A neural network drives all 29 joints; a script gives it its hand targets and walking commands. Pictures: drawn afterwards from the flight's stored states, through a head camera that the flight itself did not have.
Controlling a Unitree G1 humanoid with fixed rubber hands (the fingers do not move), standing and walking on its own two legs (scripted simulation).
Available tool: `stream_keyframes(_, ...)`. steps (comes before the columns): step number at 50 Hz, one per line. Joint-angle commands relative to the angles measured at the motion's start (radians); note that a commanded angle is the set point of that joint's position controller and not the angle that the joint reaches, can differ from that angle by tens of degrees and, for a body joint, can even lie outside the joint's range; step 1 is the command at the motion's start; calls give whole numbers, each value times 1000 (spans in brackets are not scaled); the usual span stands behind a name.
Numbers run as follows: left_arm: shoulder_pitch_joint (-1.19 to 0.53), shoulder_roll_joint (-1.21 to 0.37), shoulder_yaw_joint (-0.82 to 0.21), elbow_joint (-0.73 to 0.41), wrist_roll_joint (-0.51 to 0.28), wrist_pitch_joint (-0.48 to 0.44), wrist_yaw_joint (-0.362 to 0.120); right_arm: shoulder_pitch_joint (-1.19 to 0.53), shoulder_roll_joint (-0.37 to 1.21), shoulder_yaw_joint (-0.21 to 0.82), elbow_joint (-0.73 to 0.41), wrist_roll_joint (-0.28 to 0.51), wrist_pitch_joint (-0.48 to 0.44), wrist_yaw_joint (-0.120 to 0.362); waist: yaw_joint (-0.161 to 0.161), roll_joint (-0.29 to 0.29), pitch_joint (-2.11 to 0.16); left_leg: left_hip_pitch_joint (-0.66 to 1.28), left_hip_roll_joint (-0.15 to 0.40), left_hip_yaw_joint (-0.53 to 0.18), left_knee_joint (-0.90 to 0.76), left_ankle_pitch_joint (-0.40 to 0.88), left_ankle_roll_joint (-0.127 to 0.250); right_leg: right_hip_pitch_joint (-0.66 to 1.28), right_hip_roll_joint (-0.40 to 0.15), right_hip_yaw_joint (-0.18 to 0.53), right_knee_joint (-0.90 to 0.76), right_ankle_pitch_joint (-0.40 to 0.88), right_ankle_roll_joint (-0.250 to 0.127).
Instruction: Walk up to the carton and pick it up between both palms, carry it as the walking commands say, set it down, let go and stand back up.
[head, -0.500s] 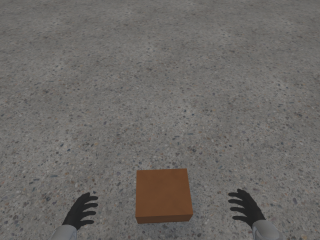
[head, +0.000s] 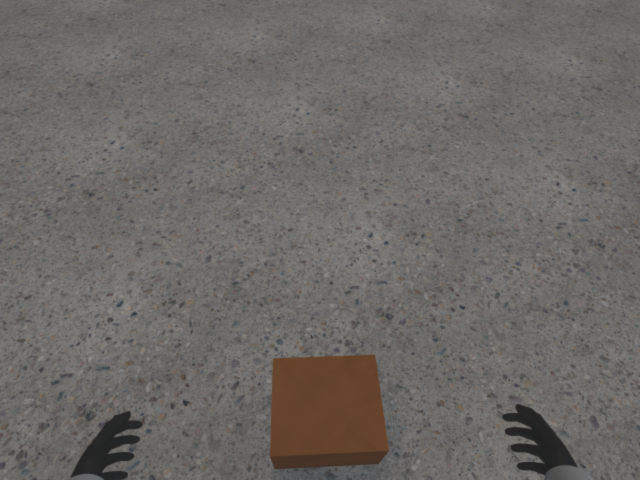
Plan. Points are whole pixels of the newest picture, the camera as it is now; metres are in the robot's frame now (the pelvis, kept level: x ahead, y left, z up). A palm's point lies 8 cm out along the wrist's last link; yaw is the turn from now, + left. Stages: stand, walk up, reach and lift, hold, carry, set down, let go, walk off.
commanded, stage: stand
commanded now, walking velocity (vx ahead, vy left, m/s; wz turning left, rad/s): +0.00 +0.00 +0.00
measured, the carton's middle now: (325, 411) +0.38 -0.03 -0.69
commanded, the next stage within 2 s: none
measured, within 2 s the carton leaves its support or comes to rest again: neither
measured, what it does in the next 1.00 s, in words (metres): stands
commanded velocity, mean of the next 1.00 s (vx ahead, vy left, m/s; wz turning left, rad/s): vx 0.00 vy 0.00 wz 0.00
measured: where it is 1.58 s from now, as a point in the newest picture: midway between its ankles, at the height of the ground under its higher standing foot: outside the picture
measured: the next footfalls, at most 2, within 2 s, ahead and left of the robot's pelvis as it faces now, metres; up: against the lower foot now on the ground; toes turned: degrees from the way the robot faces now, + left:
none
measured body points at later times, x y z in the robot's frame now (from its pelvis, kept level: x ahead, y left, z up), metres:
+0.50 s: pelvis -0.02 +0.01 +0.00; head -0.02 +0.01 +0.45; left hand +0.10 +0.31 -0.10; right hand +0.11 -0.29 -0.10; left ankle -0.04 +0.12 -0.74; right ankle -0.04 -0.11 -0.74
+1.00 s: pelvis -0.03 +0.01 +0.01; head -0.03 +0.01 +0.46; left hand +0.06 +0.32 -0.11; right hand +0.07 -0.30 -0.10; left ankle -0.04 +0.12 -0.74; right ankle -0.04 -0.11 -0.74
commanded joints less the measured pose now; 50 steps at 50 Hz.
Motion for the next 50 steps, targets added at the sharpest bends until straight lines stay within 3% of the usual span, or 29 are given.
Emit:
stream_keyframes(1,-24,138,28,-27,1,-17,8,-3,-149,-33,-29,0,-18,-10,-1,17,-97,19,86,-48,-26,487,-10,79,-104,69,-19,416,16)
stream_keyframes(8,-39,140,20,17,-3,-21,7,-13,-157,-29,9,4,-26,-14,2,16,-82,19,91,-59,-54,470,-6,83,-106,70,-33,377,15)
stream_keyframes(26,-49,169,3,134,-9,-31,0,-32,-181,-12,123,4,-39,-6,4,11,-25,-18,95,-76,-140,240,8,65,-127,106,-108,233,9)
stream_keyframes(50,-39,198,-12,241,-16,-40,-5,-63,-208,9,236,13,-43,2,4,9,-26,0,106,-78,-179,220,13,64,-140,122,-151,230,5)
